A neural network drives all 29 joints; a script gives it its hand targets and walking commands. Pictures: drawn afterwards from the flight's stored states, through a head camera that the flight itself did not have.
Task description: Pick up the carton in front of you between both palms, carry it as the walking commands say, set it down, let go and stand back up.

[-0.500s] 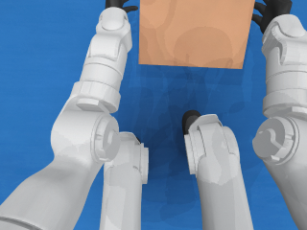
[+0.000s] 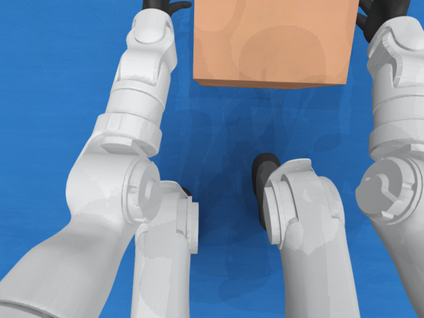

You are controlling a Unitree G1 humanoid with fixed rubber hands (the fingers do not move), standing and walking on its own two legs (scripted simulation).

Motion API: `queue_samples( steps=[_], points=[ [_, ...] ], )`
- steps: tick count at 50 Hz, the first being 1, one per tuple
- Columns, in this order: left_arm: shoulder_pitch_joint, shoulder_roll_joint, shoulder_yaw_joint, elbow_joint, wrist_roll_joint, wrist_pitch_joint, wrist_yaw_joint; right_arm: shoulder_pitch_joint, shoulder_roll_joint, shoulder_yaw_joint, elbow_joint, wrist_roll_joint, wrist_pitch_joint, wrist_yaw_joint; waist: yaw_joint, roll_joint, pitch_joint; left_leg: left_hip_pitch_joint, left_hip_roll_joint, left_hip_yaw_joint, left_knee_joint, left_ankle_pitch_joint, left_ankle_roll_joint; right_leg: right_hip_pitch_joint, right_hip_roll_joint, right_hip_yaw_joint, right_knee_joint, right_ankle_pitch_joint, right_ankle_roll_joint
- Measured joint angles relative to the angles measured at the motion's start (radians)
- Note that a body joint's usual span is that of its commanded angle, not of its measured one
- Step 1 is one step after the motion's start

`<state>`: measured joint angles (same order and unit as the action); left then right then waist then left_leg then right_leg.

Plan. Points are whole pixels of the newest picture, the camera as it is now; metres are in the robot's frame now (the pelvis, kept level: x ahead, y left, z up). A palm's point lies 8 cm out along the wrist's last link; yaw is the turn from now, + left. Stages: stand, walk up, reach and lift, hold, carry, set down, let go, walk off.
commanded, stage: set down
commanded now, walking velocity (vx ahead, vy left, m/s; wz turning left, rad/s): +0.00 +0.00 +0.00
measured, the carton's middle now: (259, 26) +0.52 -0.15 -0.27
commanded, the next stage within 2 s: let go in 1.56 s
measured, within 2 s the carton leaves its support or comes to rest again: neither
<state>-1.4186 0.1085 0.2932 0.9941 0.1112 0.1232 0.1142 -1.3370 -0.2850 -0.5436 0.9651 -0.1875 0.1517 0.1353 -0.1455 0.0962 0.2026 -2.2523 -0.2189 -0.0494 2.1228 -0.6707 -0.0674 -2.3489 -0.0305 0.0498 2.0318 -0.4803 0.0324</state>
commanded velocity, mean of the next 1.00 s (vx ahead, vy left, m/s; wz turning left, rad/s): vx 0.00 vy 0.00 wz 0.00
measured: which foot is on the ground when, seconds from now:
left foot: down 0.00-1.00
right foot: down 0.00-1.00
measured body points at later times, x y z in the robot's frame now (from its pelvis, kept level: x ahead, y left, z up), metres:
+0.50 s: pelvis -0.01 +0.00 -0.02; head +0.36 -0.05 +0.21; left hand +0.54 +0.03 -0.23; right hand +0.45 -0.35 -0.22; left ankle +0.08 +0.11 -0.36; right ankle +0.12 -0.13 -0.36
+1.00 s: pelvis -0.01 -0.02 +0.07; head +0.32 -0.11 +0.36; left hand +0.57 +0.00 -0.05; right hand +0.47 -0.36 -0.06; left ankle +0.08 +0.11 -0.36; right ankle +0.12 -0.13 -0.36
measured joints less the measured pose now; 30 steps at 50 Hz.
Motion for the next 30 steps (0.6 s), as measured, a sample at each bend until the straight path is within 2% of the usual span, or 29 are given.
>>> queue_samples(
  steps=[7, 11, 14, 18, 21, 23, 30],
  points=[
    [-0.044, 0.03, -0.027, 0.061, -0.016, -0.013, -0.023, -0.022, -0.02, 0.006, 0.053, 0.029, -0.031, -0.002, 0.001, -0.007, 0.04, 0.013, 0.007, 0.007, 0.02, 0.004, 0.003, 0.014, -0.001, 0.0, 0.019, 0.005, 0.001],
    [-0.059, 0.043, -0.07, 0.099, -0.028, -0.036, -0.028, -0.03, -0.046, 0.028, 0.132, 0.039, -0.06, -0.012, 0.009, -0.022, 0.067, 0.024, 0.016, 0.009, 0.039, 0.0, 0.003, 0.023, 0.002, -0.002, 0.034, 0.007, 0.0],
    [-0.058, 0.074, -0.186, 0.122, -0.104, -0.035, -0.01, -0.023, -0.072, 0.077, 0.207, 0.104, -0.109, -0.057, 0.01, -0.036, 0.116, 0.042, 0.024, 0.012, 0.049, -0.002, 0.003, 0.038, 0.002, -0.003, 0.043, 0.008, -0.002],
    [-0.038, 0.109, -0.274, 0.109, -0.194, -0.034, 0.027, -0.016, -0.118, 0.135, 0.278, 0.224, -0.169, -0.106, 0.01, -0.04, 0.185, 0.06, 0.037, 0.012, 0.065, -0.004, 0.003, 0.058, -0.009, -0.016, 0.055, 0.008, -0.011],
    [-0.01, 0.14, -0.306, 0.047, -0.246, -0.031, 0.04, -0.005, -0.146, 0.163, 0.249, 0.296, -0.187, -0.118, 0.007, -0.042, 0.216, 0.062, 0.05, 0.014, 0.08, -0.004, 0.008, 0.06, -0.019, -0.027, 0.068, 0.009, -0.023],
    [-0.002, 0.159, -0.32, 0.006, -0.271, -0.021, 0.044, -0.01, -0.166, 0.176, 0.233, 0.318, -0.184, -0.116, 0.003, -0.047, 0.231, 0.066, 0.055, 0.016, 0.09, -0.003, 0.007, 0.062, -0.024, -0.03, 0.079, 0.012, -0.03],
    [0.008, 0.171, -0.296, -0.1, -0.261, 0.042, 0.063, -0.015, -0.212, 0.209, 0.129, 0.368, -0.117, -0.099, 0.01, -0.051, 0.209, 0.085, 0.082, 0.023, 0.08, 0.005, 0.001, 0.064, -0.012, -0.032, 0.071, 0.035, -0.045]
  ],
)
